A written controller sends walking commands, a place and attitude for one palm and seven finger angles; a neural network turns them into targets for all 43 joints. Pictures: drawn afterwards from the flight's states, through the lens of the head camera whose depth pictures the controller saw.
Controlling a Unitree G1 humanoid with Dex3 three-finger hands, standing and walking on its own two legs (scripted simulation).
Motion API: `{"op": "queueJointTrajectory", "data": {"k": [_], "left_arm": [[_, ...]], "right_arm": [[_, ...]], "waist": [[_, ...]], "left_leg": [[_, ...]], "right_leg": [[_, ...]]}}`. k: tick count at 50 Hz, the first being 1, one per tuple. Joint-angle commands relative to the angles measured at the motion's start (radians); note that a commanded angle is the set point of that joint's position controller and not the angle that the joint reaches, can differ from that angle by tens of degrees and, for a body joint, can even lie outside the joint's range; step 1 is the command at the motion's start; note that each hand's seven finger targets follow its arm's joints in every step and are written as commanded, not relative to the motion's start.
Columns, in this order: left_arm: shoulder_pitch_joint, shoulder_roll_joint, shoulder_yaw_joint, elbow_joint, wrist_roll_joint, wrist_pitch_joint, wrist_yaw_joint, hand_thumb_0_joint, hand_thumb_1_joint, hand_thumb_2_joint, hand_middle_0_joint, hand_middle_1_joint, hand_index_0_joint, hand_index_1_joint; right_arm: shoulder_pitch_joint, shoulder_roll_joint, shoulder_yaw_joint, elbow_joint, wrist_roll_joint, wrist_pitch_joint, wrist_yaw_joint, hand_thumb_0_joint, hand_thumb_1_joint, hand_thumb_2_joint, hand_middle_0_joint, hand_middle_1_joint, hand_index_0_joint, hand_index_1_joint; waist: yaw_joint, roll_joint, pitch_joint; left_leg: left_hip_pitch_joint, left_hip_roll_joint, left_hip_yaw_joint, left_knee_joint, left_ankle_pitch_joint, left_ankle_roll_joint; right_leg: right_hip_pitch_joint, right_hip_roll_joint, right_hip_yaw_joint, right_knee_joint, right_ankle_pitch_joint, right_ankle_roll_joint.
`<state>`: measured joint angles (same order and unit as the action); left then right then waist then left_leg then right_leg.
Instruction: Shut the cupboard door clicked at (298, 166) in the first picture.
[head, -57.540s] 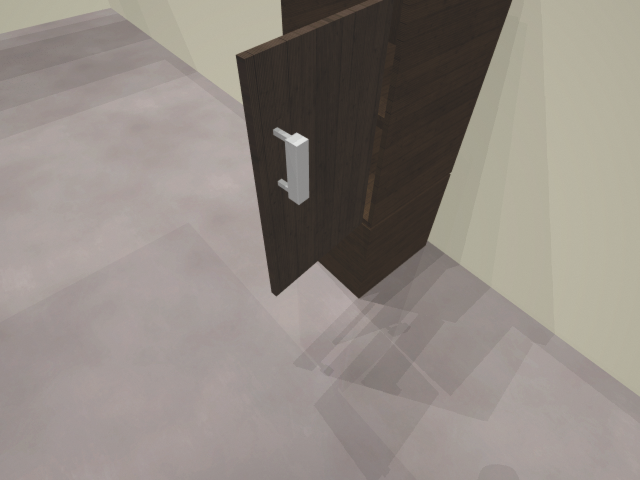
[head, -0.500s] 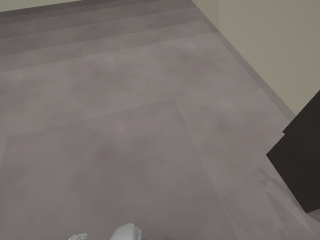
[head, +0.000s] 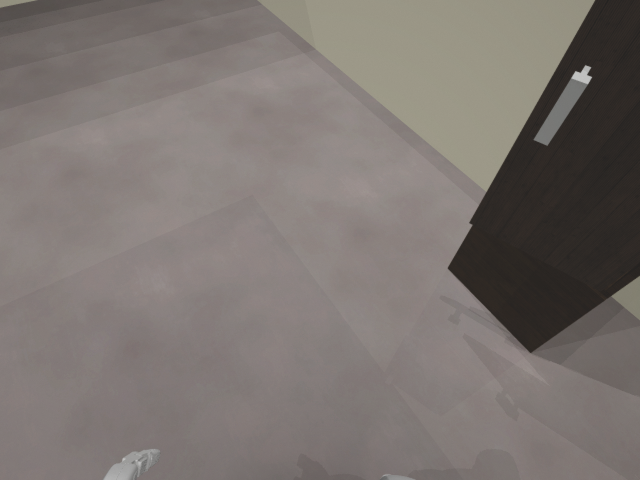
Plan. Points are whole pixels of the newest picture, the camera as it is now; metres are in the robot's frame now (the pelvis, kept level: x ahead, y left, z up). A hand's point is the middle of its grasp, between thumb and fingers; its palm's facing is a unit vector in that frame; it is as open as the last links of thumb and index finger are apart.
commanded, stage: turn to face it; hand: left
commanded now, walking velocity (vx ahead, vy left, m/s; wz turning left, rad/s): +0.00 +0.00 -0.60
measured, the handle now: (564, 105) +0.71 -0.40 +0.06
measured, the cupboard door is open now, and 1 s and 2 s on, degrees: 20 20 20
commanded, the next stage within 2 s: take the last steps up to it in 0.88 s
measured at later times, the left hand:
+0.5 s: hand (188, 450) +0.17 +0.20 -0.18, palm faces -0.25 -0.95 -0.19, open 7.4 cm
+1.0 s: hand (249, 438) +0.19 +0.11 -0.16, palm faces -0.46 -0.86 -0.22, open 7.4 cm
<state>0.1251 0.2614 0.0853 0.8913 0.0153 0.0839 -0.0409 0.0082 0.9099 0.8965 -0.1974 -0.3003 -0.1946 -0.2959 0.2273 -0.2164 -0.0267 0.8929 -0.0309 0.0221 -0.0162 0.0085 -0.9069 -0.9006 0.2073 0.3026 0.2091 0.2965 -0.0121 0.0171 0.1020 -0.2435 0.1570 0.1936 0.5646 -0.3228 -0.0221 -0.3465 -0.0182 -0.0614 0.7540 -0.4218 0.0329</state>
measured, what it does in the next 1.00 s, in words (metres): steps on the spot, turning right: right foot, then left foot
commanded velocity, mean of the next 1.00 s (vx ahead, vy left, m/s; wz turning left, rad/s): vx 0.01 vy -0.01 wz -0.43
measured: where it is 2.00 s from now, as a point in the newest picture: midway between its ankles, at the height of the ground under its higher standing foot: (402, 471)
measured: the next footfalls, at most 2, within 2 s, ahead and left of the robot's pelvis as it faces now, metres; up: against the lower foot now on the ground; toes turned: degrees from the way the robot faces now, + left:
right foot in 0.04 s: +0.03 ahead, -0.14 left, +0.00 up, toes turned -6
left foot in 0.38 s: +0.11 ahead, +0.12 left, +0.00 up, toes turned -9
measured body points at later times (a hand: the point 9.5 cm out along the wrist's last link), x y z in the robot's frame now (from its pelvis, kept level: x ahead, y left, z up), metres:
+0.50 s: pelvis +0.03 +0.02 +0.00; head +0.08 +0.04 +0.44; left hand +0.18 +0.25 -0.16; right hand +0.03 -0.25 -0.12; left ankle +0.07 +0.12 -0.74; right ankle -0.05 -0.10 -0.66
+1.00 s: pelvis +0.03 -0.01 +0.00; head +0.06 -0.04 +0.45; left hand +0.21 +0.16 -0.14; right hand -0.07 -0.26 -0.15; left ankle +0.08 +0.11 -0.68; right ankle -0.04 -0.10 -0.74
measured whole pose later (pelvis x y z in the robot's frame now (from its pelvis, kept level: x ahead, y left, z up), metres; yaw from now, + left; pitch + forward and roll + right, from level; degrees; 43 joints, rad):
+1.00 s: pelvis +0.03 -0.01 +0.00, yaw -28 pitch +1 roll +0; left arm 0.18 0.17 0.04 0.96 0.02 0.03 0.00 0.01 0.90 0.90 -0.20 -0.30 -0.20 -0.30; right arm 0.24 -0.23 -0.05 0.98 -0.02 0.06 -0.01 0.01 -0.91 -0.90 0.20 0.30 0.20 0.30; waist -0.03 0.02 0.05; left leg -0.46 0.06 0.06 0.96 -0.41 -0.07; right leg -0.22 0.00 -0.01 0.46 -0.27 -0.02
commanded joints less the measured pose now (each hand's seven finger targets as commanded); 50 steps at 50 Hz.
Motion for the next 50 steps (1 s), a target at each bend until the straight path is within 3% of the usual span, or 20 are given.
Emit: {"op": "queueJointTrajectory", "data": {"k": [1,2,3,5,9,16,17,18,19,20,23,25,34,36,37,38,39,40,43,50], "left_arm": [[0.111,0.118,0.019,-0.049,0.009,-0.049,0.009,0.0,0.9,0.9,-0.2,-0.3,-0.2,-0.3],[0.162,0.222,0.038,-0.034,0.017,-0.063,0.023,0.0,0.9,0.9,-0.2,-0.3,-0.2,-0.3],[0.209,0.263,0.041,-0.021,0.003,-0.062,0.035,0.0,0.9,0.9,-0.2,-0.3,-0.2,-0.3],[0.152,0.222,0.045,-0.025,0.005,-0.066,0.055,0.0,0.9,0.9,-0.2,-0.3,-0.2,-0.3],[0.021,0.179,0.024,-0.075,0.009,-0.063,0.053,0.0,0.9,0.9,-0.2,-0.3,-0.2,-0.3],[-0.01,0.189,0.032,-0.073,0.009,-0.051,0.042,0.0,0.9,0.9,-0.2,-0.3,-0.2,-0.3],[-0.017,0.165,0.027,-0.076,0.001,-0.047,0.042,0.0,0.9,0.9,-0.2,-0.3,-0.2,-0.3],[0.021,0.103,0.017,-0.085,-0.007,-0.04,0.037,0.0,0.9,0.9,-0.2,-0.3,-0.2,-0.3],[0.041,0.068,0.007,-0.105,-0.01,-0.039,0.029,0.0,0.9,0.9,-0.2,-0.3,-0.2,-0.3],[0.017,0.095,0.01,-0.103,0.005,-0.037,0.028,0.0,0.9,0.9,-0.2,-0.3,-0.2,-0.3],[0.019,0.085,0.021,-0.068,0.005,-0.034,0.01,0.0,0.9,0.9,-0.2,-0.3,-0.2,-0.3],[0.015,0.059,0.017,-0.064,0.001,-0.025,0.006,0.0,0.9,0.9,-0.2,-0.3,-0.2,-0.3],[0.005,0.026,-0.003,-0.057,0.003,-0.035,0.012,0.0,0.9,0.9,-0.2,-0.3,-0.2,-0.3],[0.096,0.062,0.005,-0.026,0.007,-0.045,0.018,0.0,0.9,0.9,-0.2,-0.3,-0.2,-0.3],[0.141,0.141,0.018,-0.011,0.016,-0.057,0.028,0.0,0.9,0.9,-0.2,-0.3,-0.2,-0.3],[0.173,0.221,0.03,0.002,0.016,-0.064,0.041,0.0,0.9,0.9,-0.2,-0.3,-0.2,-0.3],[0.193,0.214,0.028,0.008,0.004,-0.066,0.051,0.0,0.9,0.9,-0.2,-0.3,-0.2,-0.3],[0.137,0.197,0.029,0.008,0.009,-0.069,0.058,0.0,0.9,0.9,-0.2,-0.3,-0.2,-0.3],[0.024,0.113,0.004,-0.016,0.006,-0.074,0.062,0.0,0.9,0.9,-0.2,-0.3,-0.2,-0.3],[0.088,0.126,0.012,0.02,0.013,-0.075,0.057,0.0,0.9,0.9,-0.2,-0.3,-0.2,-0.3]], "right_arm": [[0.003,-0.216,-0.077,-0.058,0.015,-0.01,-0.004,0.0,-0.9,-0.9,0.2,0.3,0.2,0.3],[-0.028,-0.132,-0.056,-0.099,0.021,-0.008,0.0,0.0,-0.9,-0.9,0.2,0.3,0.2,0.3],[-0.081,-0.135,-0.045,-0.13,0.018,0.005,-0.005,0.0,-0.9,-0.9,0.2,0.3,0.2,0.3],[-0.105,-0.138,-0.043,-0.116,0.02,0.003,-0.02,0.0,-0.9,-0.9,0.2,0.3,0.2,0.3],[-0.041,-0.12,-0.041,-0.07,0.018,0.011,-0.003,0.0,-0.9,-0.9,0.2,0.3,0.2,0.3],[0.035,-0.118,-0.041,-0.066,0.025,-0.009,-0.009,0.0,-0.9,-0.9,0.2,0.3,0.2,0.3],[0.078,-0.138,-0.043,-0.05,0.023,-0.019,-0.012,0.0,-0.9,-0.9,0.2,0.3,0.2,0.3],[0.098,-0.211,-0.055,-0.05,0.013,-0.03,-0.015,0.0,-0.9,-0.9,0.2,0.3,0.2,0.3],[0.124,-0.295,-0.068,-0.06,0.001,-0.031,-0.019,0.0,-0.9,-0.9,0.2,0.3,0.2,0.3],[0.118,-0.285,-0.063,-0.061,-0.004,-0.032,-0.025,0.0,-0.9,-0.9,0.2,0.3,0.2,0.3],[0.01,-0.208,-0.04,-0.087,-0.002,-0.038,-0.029,0.0,-0.9,-0.9,0.2,0.3,0.2,0.3],[0.025,-0.189,-0.041,-0.073,-0.002,-0.036,-0.03,0.0,-0.9,-0.9,0.2,0.3,0.2,0.3],[0.063,-0.213,-0.067,-0.006,0.0,-0.018,-0.013,0.0,-0.9,-0.9,0.2,0.3,0.2,0.3],[0.039,-0.204,-0.069,-0.004,0.01,-0.012,-0.009,0.0,-0.9,-0.9,0.2,0.3,0.2,0.3],[0.039,-0.153,-0.062,-0.016,0.02,-0.009,-0.003,0.0,-0.9,-0.9,0.2,0.3,0.2,0.3],[-0.005,-0.085,-0.041,-0.057,0.017,-0.003,0.002,0.0,-0.9,-0.9,0.2,0.3,0.2,0.3],[-0.042,-0.107,-0.042,-0.05,0.017,0.014,-0.01,0.0,-0.9,-0.9,0.2,0.3,0.2,0.3],[-0.036,-0.101,-0.045,-0.037,0.019,0.017,-0.013,0.0,-0.9,-0.9,0.2,0.3,0.2,0.3],[0.026,-0.104,-0.043,0.018,0.013,0.013,-0.002,0.0,-0.9,-0.9,0.2,0.3,0.2,0.3],[-0.002,-0.063,-0.032,0.014,0.015,0.003,-0.005,0.0,-0.9,-0.9,0.2,0.3,0.2,0.3]], "waist": [[0.053,0.057,-0.172],[0.084,-0.273,-0.168],[0.114,-0.257,-0.149],[0.081,-0.295,-0.15],[0.007,-0.163,-0.155],[-0.025,-0.187,-0.145],[-0.044,-0.135,-0.164],[-0.037,0.101,-0.194],[-0.038,0.32,-0.198],[-0.049,0.237,-0.184],[0.009,0.155,-0.123],[0.004,0.158,-0.132],[-0.011,0.197,-0.139],[0.033,0.111,-0.15],[0.052,-0.1,-0.165],[0.075,-0.301,-0.118],[0.088,-0.228,-0.122],[0.055,-0.301,-0.098],[-0.011,-0.184,-0.121],[0.023,-0.165,-0.125]], "left_leg": [[-0.056,0.133,-0.05,0.097,0.301,0.02],[-0.302,-0.02,0.023,0.306,-0.163,-0.045],[-0.361,-0.065,-0.088,0.484,-0.337,-0.055],[-0.459,-0.046,-0.199,0.604,-0.265,-0.055],[-0.276,-0.062,-0.16,0.479,-0.107,-0.072],[-0.037,-0.128,-0.133,0.024,0.031,-0.058],[0.078,-0.111,-0.141,-0.12,0.127,-0.051],[0.177,0.065,-0.335,-0.236,0.168,0.002],[0.205,0.297,-0.533,-0.277,0.313,0.125],[0.142,0.337,-0.554,-0.275,0.334,0.172],[0.088,0.213,-0.321,-0.233,0.49,0.147],[0.129,0.179,-0.222,-0.213,0.558,0.138],[0.098,0.209,-0.138,-0.147,0.458,0.133],[-0.007,0.155,-0.083,-0.035,0.315,0.063],[-0.152,0.06,-0.004,0.129,0.092,-0.002],[-0.334,-0.072,-0.008,0.346,-0.304,-0.042],[-0.339,-0.065,-0.143,0.475,-0.291,-0.035],[-0.385,-0.069,-0.177,0.554,-0.257,-0.035],[-0.32,-0.053,-0.182,0.563,-0.083,-0.047],[-0.207,-0.1,-0.134,0.245,-0.098,-0.046]], "right_leg": [[0.305,-0.041,0.041,-0.352,0.301,-0.06],[0.438,-0.29,0.374,-0.423,0.567,-0.159],[0.354,-0.396,0.467,-0.411,0.771,-0.25],[0.392,-0.321,0.443,-0.364,0.817,-0.276],[0.208,-0.213,0.283,-0.368,0.619,-0.221],[0.076,-0.157,0.37,-0.303,0.471,-0.168],[0.02,-0.115,0.34,-0.241,0.427,-0.122],[-0.092,0.005,0.253,-0.087,0.201,-0.063],[-0.205,0.084,0.102,0.156,-0.188,-0.014],[-0.208,0.045,0.138,0.338,-0.208,-0.008],[-0.217,-0.007,0.104,0.462,-0.068,0.015],[-0.2,-0.009,0.077,0.41,-0.033,0.025],[0.041,0.012,-0.02,-0.082,0.028,-0.016],[0.224,0.001,-0.006,-0.318,0.238,-0.038],[0.346,-0.169,0.201,-0.423,0.36,-0.093],[0.337,-0.362,0.425,-0.462,0.578,-0.197],[0.261,-0.366,0.431,-0.463,0.597,-0.248],[0.245,-0.33,0.431,-0.465,0.56,-0.252],[0.213,-0.226,0.241,-0.431,0.544,-0.214],[0.219,-0.215,0.281,-0.421,0.495,-0.236]]}}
